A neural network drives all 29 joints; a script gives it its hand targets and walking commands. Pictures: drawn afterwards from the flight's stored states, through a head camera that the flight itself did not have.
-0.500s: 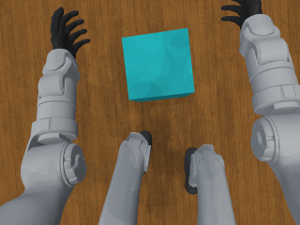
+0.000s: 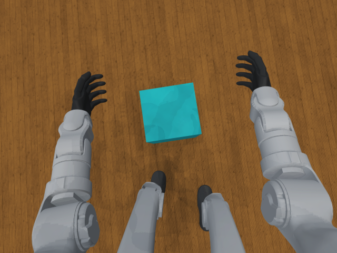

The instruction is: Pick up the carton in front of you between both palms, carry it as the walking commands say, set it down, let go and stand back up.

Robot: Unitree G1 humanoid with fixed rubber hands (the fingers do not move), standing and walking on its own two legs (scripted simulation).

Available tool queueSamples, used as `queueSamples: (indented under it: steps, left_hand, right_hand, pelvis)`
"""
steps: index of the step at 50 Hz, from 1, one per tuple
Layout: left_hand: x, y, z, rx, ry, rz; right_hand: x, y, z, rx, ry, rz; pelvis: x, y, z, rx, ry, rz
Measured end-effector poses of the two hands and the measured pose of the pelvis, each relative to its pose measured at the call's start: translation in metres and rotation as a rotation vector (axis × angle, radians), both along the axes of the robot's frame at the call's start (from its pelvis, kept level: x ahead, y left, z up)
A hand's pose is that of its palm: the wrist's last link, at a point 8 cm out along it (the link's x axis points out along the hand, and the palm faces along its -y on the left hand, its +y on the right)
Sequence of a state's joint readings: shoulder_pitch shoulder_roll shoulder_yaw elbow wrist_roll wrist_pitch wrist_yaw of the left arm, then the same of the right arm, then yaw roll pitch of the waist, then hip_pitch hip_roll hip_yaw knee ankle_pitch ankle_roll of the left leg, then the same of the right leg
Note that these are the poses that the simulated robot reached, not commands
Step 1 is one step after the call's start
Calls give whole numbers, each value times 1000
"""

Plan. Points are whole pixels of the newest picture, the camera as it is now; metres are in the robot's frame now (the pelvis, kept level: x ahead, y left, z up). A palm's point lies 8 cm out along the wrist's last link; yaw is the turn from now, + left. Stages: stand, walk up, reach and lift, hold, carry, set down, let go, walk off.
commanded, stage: let go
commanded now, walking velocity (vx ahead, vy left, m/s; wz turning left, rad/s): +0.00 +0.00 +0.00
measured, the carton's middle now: (170, 117) +0.47 +0.08 -0.54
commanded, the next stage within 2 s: stand in 1.20 s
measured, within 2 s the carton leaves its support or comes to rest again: neither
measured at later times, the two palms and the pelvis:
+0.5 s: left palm (39, 191) +0.25 +0.25 +0.02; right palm (317, 167) +0.33 -0.19 +0.00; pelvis +0.06 +0.01 +0.09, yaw +2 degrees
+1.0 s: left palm (50, 207) +0.23 +0.22 +0.04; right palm out of the picture +0.25 -0.25 +0.04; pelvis +0.08 -0.02 +0.11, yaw +3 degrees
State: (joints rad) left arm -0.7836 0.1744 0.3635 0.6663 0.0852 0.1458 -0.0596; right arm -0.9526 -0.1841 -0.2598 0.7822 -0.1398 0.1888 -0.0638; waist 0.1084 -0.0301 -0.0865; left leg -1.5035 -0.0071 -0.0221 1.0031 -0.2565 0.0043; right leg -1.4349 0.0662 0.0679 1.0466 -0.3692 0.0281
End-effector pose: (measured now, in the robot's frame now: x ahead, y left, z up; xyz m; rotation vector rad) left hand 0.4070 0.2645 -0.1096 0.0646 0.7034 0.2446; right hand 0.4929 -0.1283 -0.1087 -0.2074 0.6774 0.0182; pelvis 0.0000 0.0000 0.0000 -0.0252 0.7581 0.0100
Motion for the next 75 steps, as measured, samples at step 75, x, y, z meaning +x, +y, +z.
queueSamples:
  steps: [75]
  left_hand:
    - [-204, 30, 118, 166, 246, -122]
  right_hand:
    - [-273, -153, 143, -256, 226, -147]
  pelvis:
    - [85, 8, 104, 31, -758, 21]
